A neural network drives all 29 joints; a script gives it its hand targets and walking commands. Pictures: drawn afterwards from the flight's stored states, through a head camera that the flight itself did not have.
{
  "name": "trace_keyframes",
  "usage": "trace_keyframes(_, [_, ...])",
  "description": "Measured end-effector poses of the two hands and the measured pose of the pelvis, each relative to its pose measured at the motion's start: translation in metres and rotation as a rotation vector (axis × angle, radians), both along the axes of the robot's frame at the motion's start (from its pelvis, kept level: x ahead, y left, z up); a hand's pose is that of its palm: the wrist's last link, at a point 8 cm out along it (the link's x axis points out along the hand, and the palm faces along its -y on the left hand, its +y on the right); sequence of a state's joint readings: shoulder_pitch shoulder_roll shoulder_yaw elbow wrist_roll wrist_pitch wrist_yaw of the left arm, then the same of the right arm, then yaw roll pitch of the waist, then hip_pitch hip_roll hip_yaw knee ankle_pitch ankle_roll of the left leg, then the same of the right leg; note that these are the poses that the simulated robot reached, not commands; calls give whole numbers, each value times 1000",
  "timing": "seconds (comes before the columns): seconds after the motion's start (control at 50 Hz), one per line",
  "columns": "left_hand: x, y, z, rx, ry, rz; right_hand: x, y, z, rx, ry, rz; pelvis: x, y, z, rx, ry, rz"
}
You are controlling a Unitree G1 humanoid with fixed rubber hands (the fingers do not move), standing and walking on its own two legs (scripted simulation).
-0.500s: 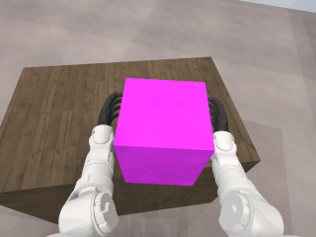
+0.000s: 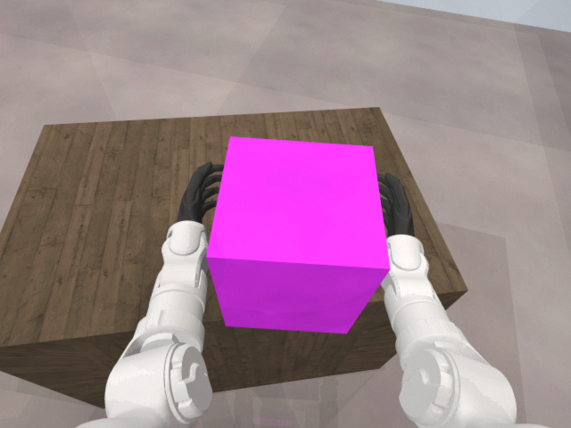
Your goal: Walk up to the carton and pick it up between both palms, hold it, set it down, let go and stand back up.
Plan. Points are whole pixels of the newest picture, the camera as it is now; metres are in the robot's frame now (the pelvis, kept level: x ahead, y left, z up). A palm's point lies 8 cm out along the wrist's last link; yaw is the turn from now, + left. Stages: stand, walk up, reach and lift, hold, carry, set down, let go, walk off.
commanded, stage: reach and lift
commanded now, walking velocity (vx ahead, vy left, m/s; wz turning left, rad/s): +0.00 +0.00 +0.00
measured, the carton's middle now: (293, 243) +0.39 +0.04 +0.00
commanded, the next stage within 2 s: none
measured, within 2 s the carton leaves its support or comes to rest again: neither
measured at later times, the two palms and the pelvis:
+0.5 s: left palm (194, 201) +0.38 +0.18 +0.10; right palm (415, 219) +0.38 -0.13 +0.09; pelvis -0.01 +0.00 +0.00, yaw +0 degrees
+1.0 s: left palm (185, 188) +0.36 +0.18 +0.14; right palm (426, 210) +0.37 -0.12 +0.13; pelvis -0.02 +0.00 +0.00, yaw +1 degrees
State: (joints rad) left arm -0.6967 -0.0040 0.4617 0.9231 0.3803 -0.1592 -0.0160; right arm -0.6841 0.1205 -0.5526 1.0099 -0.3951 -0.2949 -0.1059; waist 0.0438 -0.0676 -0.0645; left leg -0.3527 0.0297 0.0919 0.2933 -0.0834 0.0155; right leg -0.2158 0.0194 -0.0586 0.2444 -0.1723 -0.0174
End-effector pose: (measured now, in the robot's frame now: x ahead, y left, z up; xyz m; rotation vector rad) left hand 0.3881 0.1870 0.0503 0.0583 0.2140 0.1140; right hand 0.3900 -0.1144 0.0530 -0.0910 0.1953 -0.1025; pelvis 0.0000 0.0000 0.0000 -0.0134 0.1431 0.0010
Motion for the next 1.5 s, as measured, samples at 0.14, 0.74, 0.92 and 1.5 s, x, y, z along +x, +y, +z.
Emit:
trace_keyframes(0.14, [-1, -5, 9, -2, -6, -4, -3, -4, 6, 7, -8, -8, 0, 0, 1, 0, -21, -1])
trace_keyframes(0.74, [-18, -9, 71, 1, -35, 0, -19, -8, 59, 20, -42, -7, -13, 0, 2, 5, -174, 7])
trace_keyframes(0.92, [-22, -9, 84, 15, -44, 2, -23, -9, 69, 29, -55, -4, -15, 2, 1, 6, -195, 15])
trace_keyframes(1.5, [-43, -17, 134, 30, -82, 17, -36, -17, 117, 43, -103, 12, -20, -3, 0, 11, -270, 29])
